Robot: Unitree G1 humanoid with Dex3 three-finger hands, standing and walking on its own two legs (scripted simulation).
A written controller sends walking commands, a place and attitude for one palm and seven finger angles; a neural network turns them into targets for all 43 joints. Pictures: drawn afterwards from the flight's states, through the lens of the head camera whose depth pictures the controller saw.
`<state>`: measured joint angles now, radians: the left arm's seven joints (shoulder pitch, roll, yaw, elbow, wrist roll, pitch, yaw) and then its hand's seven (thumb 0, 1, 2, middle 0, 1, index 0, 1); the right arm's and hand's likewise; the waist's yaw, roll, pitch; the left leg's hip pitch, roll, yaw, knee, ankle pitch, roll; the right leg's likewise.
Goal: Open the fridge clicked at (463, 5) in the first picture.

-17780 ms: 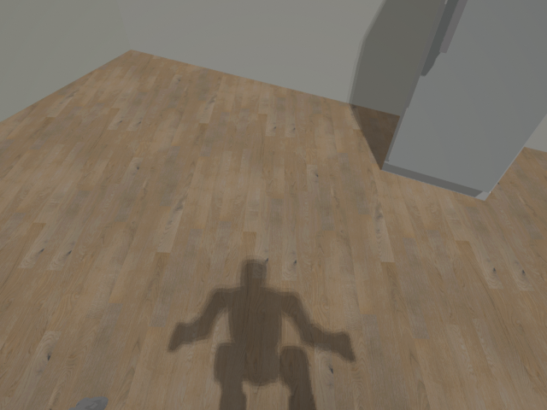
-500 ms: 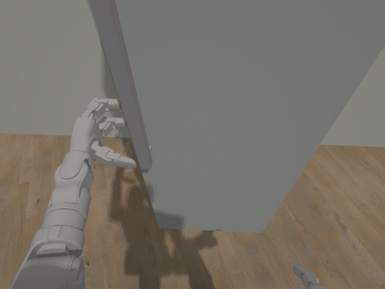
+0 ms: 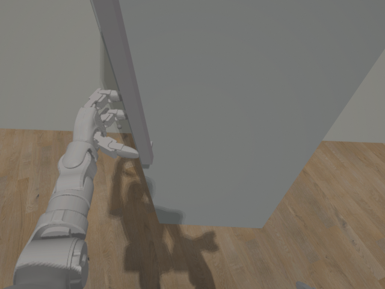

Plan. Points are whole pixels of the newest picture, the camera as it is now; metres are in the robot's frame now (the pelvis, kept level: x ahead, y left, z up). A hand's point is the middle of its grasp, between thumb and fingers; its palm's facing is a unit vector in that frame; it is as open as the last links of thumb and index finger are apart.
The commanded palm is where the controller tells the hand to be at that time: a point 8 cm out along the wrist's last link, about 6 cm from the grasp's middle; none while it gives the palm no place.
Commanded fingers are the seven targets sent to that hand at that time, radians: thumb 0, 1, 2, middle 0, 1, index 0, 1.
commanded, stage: slide the fingers in behind the handle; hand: left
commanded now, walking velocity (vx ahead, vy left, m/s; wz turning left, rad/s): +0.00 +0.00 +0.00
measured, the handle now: (134, 91) +0.46 +0.13 +0.17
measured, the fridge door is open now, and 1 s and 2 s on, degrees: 0 0 0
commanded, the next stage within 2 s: grip the handle and tug to test in 1.60 s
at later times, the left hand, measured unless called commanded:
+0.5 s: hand (136, 129) +0.41 +0.13 +0.11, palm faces -0.03 -1.00 -0.02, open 14.0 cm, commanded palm +0.38 +0.18 +0.11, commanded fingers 0.00 -0.50 0.30 -0.30 -1.20 -0.30 -1.20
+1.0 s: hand (145, 131) +0.40 +0.11 +0.11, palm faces -0.02 -1.00 -0.01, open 14.1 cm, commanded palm +0.37 +0.15 +0.11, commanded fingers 0.00 -0.50 0.30 -0.30 -1.20 -0.30 -1.20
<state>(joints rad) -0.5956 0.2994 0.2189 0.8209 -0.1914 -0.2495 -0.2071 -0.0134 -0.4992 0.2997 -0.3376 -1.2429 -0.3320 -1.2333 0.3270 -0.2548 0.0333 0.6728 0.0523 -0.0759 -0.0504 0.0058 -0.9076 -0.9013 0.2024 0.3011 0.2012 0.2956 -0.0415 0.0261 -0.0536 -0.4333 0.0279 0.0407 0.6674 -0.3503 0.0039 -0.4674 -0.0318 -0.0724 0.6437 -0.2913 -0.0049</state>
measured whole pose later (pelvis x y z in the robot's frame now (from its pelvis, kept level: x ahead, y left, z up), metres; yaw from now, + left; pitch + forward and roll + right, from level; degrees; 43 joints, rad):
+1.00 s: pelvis +0.01 -0.01 +0.01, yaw -1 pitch +5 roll +0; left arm -0.43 0.17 0.12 0.57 -0.16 -0.18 -0.06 -0.01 -0.50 0.30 -0.30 -1.20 -0.27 -1.20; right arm 0.29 -0.24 0.02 0.65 0.05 -0.08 -0.03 0.01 -0.91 -0.90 0.20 0.30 0.20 0.30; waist -0.03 0.04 -0.06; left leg -0.34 0.04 0.05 0.61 -0.34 -0.01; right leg -0.40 -0.02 -0.06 0.61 -0.30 -0.02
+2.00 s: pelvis +0.01 +0.00 +0.01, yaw -1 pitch +4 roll +0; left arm -0.42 0.16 0.10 0.54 -0.15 -0.17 -0.06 -0.01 -0.17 0.44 -0.32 -1.24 -0.30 -1.25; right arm 0.29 -0.23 0.02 0.65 0.04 -0.09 -0.02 0.01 -0.91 -0.90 0.20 0.30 0.20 0.30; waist -0.02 0.03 -0.05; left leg -0.34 0.03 0.06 0.61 -0.34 0.00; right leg -0.39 -0.02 -0.05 0.60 -0.29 -0.01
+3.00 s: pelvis +0.02 +0.00 +0.01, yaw -2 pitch +5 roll +0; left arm -0.33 0.16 0.11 0.41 -0.16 -0.12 -0.06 0.01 0.69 0.76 -0.30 -1.36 -0.29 -1.35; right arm 0.28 -0.23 0.02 0.62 0.04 -0.08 -0.02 0.01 -0.91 -0.90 0.20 0.30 0.20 0.30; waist -0.03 0.03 -0.06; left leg -0.31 0.04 0.07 0.58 -0.35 0.00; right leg -0.37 -0.01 -0.04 0.58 -0.29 -0.01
